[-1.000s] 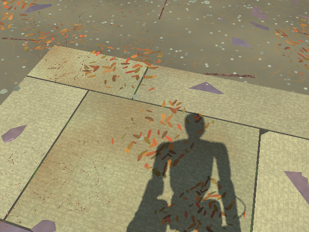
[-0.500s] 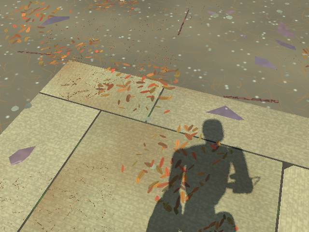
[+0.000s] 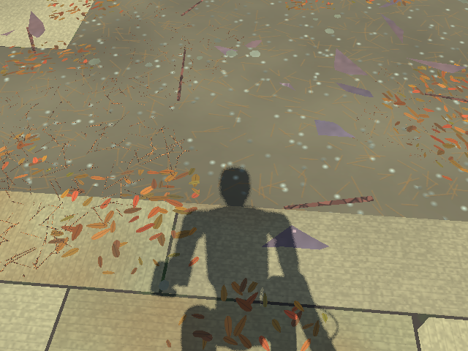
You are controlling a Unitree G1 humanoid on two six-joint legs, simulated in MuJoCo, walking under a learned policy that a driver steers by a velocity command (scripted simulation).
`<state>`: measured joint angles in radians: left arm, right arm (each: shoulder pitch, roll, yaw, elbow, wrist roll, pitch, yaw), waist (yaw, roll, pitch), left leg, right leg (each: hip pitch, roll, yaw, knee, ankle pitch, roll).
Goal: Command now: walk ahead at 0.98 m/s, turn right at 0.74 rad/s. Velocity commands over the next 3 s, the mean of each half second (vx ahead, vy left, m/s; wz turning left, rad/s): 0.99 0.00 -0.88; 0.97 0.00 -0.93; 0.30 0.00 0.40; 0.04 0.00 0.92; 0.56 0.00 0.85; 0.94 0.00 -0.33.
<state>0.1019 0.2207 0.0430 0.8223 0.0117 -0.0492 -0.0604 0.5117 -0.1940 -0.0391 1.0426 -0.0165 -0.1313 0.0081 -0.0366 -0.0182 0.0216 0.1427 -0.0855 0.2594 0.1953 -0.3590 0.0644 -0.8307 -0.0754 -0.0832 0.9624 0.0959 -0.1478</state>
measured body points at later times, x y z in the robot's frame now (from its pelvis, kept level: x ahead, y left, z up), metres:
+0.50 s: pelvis +0.46 -0.02 +0.00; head +0.50 -0.03 +0.45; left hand +0.54 +0.27 -0.12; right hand +0.65 -0.30 -0.05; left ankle +0.73 +0.07 -0.69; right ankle +0.27 -0.01 -0.73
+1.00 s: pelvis +0.84 -0.22 -0.03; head +0.86 -0.25 +0.42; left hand +1.17 -0.32 -0.07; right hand +0.58 -0.30 -0.15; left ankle +0.75 +0.05 -0.70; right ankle +0.91 -0.36 -0.73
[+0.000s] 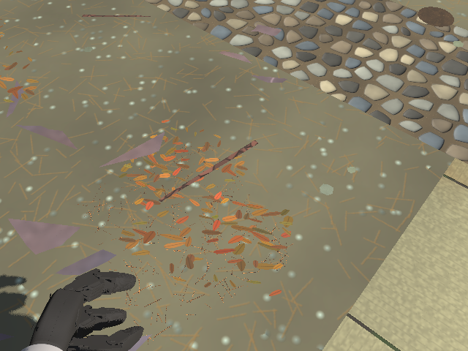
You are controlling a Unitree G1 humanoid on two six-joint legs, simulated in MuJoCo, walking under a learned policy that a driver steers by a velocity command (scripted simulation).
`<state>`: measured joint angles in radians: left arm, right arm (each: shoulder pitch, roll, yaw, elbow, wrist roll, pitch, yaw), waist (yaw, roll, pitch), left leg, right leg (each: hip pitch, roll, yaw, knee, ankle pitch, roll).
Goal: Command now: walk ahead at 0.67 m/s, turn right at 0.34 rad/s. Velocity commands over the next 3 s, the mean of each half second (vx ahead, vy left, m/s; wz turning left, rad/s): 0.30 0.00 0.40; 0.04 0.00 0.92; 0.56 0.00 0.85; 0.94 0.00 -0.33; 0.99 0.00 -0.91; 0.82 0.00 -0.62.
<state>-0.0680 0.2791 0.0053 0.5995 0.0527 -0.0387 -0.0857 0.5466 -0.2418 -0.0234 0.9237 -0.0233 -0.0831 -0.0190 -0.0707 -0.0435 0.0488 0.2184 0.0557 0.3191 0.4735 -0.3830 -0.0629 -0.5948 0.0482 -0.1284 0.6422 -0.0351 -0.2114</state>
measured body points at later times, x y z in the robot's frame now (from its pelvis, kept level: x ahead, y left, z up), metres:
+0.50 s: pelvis +0.26 +0.05 +0.01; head +0.29 +0.06 +0.46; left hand +0.36 +0.35 -0.09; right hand +0.45 -0.18 -0.09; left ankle +0.34 +0.15 -0.70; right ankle +0.17 -0.03 -0.69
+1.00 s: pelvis +0.36 +0.03 +0.03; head +0.40 +0.04 +0.48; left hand +0.28 +0.35 -0.06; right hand +0.70 -0.05 -0.04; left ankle +0.32 +0.13 -0.67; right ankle +0.48 -0.04 -0.70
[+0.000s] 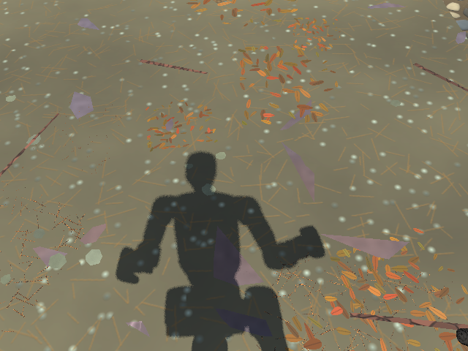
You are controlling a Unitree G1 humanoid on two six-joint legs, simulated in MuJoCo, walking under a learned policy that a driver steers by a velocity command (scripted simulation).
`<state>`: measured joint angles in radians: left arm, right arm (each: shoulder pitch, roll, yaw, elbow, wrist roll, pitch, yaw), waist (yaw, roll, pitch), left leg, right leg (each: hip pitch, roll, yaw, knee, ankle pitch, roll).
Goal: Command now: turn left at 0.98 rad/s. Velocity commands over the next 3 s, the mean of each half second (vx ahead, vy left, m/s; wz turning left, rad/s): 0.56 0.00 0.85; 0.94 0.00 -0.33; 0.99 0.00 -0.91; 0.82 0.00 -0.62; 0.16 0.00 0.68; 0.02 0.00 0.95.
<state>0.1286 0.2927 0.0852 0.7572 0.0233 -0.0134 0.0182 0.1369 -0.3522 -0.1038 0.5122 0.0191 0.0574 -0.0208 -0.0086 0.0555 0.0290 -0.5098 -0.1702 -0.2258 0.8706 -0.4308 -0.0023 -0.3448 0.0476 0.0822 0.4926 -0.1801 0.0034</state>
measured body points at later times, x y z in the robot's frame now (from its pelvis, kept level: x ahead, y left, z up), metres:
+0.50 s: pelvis +0.11 +0.11 -0.02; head +0.11 +0.13 +0.43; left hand +0.00 +0.39 -0.15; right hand +0.42 -0.04 -0.07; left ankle +0.08 +0.20 -0.74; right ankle +0.04 -0.11 -0.70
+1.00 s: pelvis +0.47 +0.29 -0.03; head +0.49 +0.30 +0.42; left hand +0.45 +0.59 -0.15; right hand +0.64 +0.07 -0.14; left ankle +0.25 +0.36 -0.58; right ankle +0.52 +0.30 -0.73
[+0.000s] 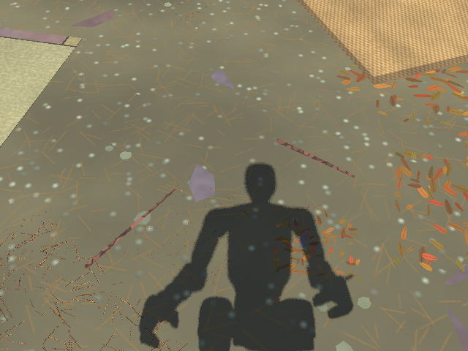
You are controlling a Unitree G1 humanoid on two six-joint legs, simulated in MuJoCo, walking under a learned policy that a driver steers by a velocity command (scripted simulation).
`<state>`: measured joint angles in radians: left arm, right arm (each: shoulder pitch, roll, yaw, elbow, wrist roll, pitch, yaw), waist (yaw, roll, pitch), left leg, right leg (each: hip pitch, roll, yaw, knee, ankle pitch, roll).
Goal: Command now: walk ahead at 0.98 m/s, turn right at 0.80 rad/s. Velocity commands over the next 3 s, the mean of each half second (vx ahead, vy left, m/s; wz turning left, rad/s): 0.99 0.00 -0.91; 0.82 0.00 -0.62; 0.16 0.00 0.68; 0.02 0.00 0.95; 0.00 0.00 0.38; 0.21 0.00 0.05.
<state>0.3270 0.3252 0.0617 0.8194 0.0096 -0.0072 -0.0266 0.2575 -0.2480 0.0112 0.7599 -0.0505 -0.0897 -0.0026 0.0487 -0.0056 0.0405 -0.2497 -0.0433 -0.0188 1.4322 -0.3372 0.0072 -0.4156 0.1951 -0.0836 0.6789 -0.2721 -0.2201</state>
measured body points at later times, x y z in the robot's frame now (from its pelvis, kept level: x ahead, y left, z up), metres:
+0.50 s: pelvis +0.46 +0.02 +0.03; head +0.49 +0.01 +0.48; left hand +0.72 +0.24 -0.07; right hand +0.41 -0.28 -0.08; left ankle +0.51 +0.15 -0.71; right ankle +0.36 -0.03 -0.60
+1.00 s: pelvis +0.81 -0.22 +0.03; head +0.84 -0.26 +0.47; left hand +1.06 -0.09 -0.10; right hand +0.72 -0.50 -0.09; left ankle +0.99 -0.15 -0.62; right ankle +0.78 -0.21 -0.71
